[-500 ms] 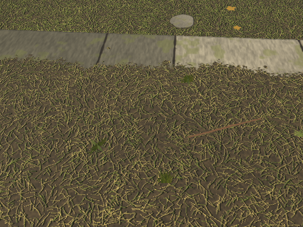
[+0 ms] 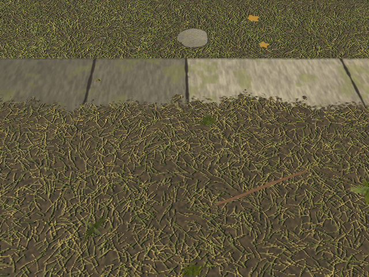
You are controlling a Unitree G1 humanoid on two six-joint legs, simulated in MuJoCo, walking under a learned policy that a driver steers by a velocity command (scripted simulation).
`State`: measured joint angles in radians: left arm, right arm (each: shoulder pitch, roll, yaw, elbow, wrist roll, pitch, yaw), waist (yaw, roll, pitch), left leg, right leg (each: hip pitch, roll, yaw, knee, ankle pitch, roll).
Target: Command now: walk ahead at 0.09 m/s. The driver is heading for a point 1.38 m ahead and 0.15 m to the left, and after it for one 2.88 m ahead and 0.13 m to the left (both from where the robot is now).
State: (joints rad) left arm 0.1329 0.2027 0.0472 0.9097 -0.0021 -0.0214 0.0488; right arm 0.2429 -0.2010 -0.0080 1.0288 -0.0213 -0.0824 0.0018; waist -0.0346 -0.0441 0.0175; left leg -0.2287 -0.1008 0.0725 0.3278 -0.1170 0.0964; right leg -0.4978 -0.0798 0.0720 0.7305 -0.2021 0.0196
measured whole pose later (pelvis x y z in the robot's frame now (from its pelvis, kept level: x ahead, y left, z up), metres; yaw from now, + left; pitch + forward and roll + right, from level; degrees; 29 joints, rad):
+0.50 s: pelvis +0.17 -0.08 +0.00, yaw +0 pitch +3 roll +0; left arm 0.33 0.21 0.07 0.96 0.04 -0.10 -0.02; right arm 0.28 -0.27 -0.06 0.95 -0.03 -0.08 0.04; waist 0.02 0.04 -0.04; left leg -0.45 0.03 0.00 1.06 -0.30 0.11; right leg -0.21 0.01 -0.07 0.43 -0.27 -0.03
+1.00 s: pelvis +0.56 -0.03 -0.01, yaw +0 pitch +0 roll +1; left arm 0.25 0.25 0.05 0.92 0.03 -0.10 -0.03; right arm 0.31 -0.27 -0.07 0.96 -0.03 -0.08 0.02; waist -0.01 -0.02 0.05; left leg -0.27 -0.07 0.12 0.49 -0.22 0.10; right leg -0.45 -0.08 0.04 1.27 -0.23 -0.11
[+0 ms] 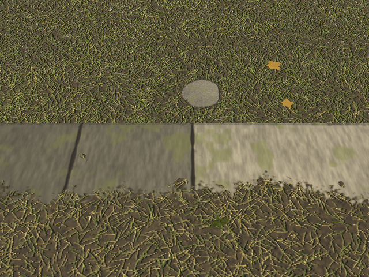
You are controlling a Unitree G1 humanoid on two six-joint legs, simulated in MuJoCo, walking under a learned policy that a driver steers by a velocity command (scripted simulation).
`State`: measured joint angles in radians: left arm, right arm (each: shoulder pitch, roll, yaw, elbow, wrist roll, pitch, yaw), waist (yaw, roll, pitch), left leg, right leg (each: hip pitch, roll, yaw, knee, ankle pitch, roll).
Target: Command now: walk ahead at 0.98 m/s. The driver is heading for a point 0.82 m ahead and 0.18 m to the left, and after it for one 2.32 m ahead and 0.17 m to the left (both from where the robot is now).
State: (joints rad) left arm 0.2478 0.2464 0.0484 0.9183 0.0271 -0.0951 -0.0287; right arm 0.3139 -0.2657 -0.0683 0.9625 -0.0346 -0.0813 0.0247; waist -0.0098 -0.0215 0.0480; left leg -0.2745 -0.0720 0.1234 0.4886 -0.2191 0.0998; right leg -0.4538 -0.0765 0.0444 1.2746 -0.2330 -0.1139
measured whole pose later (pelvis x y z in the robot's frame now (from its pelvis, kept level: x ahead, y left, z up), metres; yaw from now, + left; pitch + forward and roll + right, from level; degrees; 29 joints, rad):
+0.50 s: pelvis +0.48 -0.03 +0.00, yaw +6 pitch +0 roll -2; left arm 0.31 0.27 0.06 0.95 0.03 -0.10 -0.02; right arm 0.28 -0.26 -0.04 0.90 -0.01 -0.06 0.02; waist 0.00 0.03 0.04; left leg -0.49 0.07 -0.04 1.29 -0.20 0.12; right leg -0.20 0.06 -0.18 0.42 -0.23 -0.10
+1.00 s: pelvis +0.89 +0.06 +0.00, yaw +27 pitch +0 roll +1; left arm 0.06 0.25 0.04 0.68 -0.01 -0.11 0.02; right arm 0.26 -0.26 -0.05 0.85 0.01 -0.07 0.02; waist -0.03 -0.01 0.08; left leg -0.24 -0.20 0.02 0.43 -0.19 0.19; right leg -0.65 -0.11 0.12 1.19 -0.30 0.04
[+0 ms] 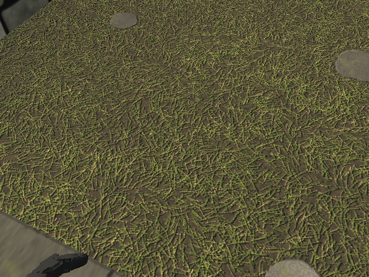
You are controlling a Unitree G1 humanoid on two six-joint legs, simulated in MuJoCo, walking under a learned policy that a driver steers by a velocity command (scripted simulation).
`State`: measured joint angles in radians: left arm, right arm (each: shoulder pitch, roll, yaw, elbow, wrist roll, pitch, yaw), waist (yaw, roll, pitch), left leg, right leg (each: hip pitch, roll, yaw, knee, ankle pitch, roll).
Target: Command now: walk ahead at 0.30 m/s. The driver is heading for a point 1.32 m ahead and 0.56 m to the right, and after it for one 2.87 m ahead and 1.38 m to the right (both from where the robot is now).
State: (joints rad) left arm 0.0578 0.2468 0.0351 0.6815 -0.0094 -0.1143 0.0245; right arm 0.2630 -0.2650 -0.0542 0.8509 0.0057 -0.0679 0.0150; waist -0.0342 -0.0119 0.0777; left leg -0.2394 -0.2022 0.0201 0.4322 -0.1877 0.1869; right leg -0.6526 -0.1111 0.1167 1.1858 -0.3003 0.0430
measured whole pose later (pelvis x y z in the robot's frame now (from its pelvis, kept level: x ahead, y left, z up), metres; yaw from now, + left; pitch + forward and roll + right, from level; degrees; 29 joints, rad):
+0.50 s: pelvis +0.21 -0.05 +0.00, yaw -20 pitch +3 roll +1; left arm 0.24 0.30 0.08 0.60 -0.01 0.03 0.03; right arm 0.03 -0.25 -0.03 0.68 0.00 0.00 -0.03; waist 0.04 -0.01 0.05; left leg -0.57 -0.05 -0.20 0.87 -0.33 -0.06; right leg -0.45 0.16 0.18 0.46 -0.05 -0.07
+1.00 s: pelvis +0.28 -0.02 +0.01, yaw -42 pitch +2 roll -1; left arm 0.16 0.29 0.05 0.58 -0.01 0.05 0.01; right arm 0.18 -0.26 -0.05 0.72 0.00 0.02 -0.03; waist -0.04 -0.03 0.03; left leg -0.28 0.04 0.03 0.46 -0.22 0.01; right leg -0.44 -0.01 0.05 0.85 -0.41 0.08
